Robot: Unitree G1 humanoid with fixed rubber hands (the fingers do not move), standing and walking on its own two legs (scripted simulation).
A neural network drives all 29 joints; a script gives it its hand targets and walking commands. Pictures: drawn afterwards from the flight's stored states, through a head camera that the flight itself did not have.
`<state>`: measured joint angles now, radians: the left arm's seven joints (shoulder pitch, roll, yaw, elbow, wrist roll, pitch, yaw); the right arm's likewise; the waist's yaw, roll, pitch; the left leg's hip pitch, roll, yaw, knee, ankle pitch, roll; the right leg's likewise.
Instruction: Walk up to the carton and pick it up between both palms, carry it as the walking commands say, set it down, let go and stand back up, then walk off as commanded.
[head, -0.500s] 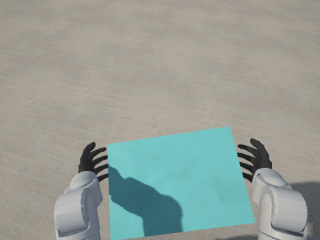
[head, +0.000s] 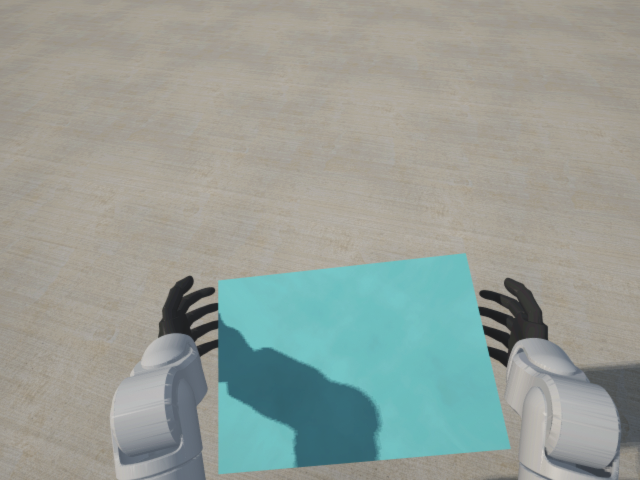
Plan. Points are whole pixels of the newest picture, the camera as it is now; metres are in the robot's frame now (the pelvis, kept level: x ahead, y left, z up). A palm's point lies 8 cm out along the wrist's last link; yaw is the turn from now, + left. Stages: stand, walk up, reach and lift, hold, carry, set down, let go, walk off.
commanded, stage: carry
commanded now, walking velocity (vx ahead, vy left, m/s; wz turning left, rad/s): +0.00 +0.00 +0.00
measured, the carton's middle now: (350, 360) +0.28 +0.00 +0.00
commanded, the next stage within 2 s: none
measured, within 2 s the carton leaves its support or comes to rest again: neither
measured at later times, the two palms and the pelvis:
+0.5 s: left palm (109, 421) +0.16 +0.22 +0.12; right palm (532, 461) +0.14 -0.14 +0.11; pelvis -0.09 +0.05 +0.01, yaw -4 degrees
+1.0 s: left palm out of the picture +0.09 +0.24 +0.13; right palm out of the picture +0.08 -0.12 +0.12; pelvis -0.15 +0.06 +0.01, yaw -2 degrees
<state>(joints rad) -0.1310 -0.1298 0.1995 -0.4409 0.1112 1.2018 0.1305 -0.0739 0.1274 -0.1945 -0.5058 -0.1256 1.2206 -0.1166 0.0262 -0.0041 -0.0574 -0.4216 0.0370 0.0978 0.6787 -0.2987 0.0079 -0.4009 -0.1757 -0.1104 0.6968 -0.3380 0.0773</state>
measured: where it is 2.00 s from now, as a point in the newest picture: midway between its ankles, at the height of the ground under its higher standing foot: outside the picture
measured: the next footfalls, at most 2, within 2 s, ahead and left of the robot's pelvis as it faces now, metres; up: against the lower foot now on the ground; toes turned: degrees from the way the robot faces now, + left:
right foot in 0.36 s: -0.04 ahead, -0.08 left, +0.00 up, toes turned -11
left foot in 1.10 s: -0.07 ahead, +0.14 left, +0.00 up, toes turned -17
